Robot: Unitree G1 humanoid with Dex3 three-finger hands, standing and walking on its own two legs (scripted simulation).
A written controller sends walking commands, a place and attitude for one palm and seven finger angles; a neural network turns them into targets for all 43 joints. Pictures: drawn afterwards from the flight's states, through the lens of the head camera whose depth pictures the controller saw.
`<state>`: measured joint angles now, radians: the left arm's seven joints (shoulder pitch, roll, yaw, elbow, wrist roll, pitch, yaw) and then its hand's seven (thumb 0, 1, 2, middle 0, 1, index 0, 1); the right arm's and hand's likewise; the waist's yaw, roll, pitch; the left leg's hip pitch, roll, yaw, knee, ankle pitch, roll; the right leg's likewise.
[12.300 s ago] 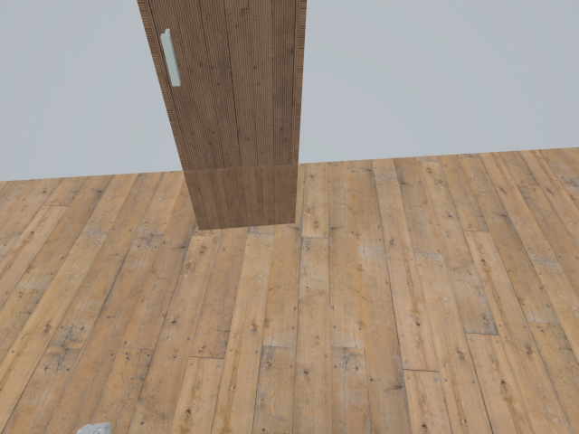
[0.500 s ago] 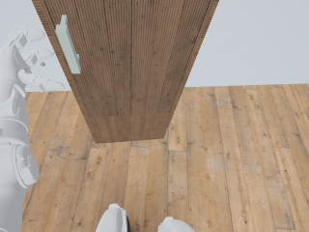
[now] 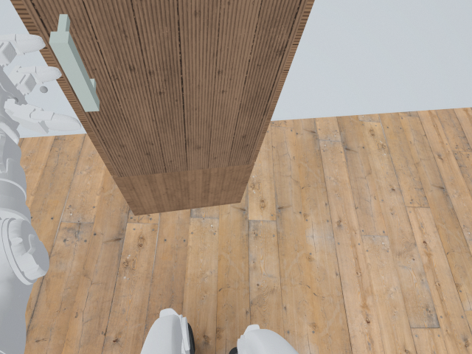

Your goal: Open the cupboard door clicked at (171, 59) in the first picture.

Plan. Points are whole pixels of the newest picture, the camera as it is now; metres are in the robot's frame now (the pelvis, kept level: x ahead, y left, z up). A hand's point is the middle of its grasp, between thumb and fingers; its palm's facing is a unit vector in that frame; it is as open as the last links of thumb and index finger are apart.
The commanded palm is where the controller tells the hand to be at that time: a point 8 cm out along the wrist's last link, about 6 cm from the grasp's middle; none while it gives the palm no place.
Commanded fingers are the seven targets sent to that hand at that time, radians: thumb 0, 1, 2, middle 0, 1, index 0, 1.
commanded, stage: slide the fingers in behind the handle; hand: left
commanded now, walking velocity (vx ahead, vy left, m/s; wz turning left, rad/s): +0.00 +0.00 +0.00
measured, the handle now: (79, 66) +0.55 +0.21 +0.10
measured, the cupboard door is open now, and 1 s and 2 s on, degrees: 0 0 0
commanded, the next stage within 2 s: close the thumb around the handle in 1.38 s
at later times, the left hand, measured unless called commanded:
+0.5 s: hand (58, 95) +0.50 +0.24 +0.09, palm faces +0.14 -0.99 +0.02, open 13.9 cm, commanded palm +0.49 +0.26 +0.09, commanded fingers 0.00 -0.50 0.30 -0.30 -1.20 -0.30 -1.20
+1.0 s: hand (82, 95) +0.50 +0.20 +0.09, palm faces +0.12 -0.99 -0.01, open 14.0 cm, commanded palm +0.48 +0.23 +0.09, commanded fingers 0.00 -0.50 0.30 -0.30 -1.20 -0.30 -1.20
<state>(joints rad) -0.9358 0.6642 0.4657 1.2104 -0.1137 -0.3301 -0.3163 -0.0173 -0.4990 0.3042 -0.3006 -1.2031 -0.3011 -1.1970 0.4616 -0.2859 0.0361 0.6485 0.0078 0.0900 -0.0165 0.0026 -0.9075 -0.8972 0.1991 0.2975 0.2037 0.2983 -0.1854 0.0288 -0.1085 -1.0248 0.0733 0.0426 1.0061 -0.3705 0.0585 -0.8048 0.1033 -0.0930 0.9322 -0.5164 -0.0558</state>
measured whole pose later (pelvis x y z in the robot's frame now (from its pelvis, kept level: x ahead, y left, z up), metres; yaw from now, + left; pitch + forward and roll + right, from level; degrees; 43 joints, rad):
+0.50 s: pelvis +0.00 +0.00 +0.00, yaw +2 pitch +21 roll -5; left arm -0.97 0.55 0.38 1.23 -0.11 -0.36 -0.20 -0.02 -0.50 0.30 -0.30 -1.20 -0.31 -1.22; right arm 0.38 -0.27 0.03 0.64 0.00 0.06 0.00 0.00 -0.91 -0.90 0.20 0.30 0.20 0.30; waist -0.16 0.03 -0.11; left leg -1.03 0.05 0.02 1.02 -0.37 0.06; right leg -0.80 0.09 -0.12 0.96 -0.53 -0.05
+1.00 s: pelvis -0.01 +0.00 +0.00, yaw +2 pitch +21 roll -5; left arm -0.96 0.50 0.33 1.22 -0.10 -0.37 -0.13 -0.02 -0.50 0.30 -0.30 -1.20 -0.29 -1.23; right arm 0.43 -0.27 0.02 0.67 -0.01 0.04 0.03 0.00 -0.91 -0.90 0.20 0.30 0.20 0.30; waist -0.17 0.04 -0.12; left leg -1.02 0.05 0.02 1.02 -0.36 0.05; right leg -0.80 0.09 -0.12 0.96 -0.53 -0.06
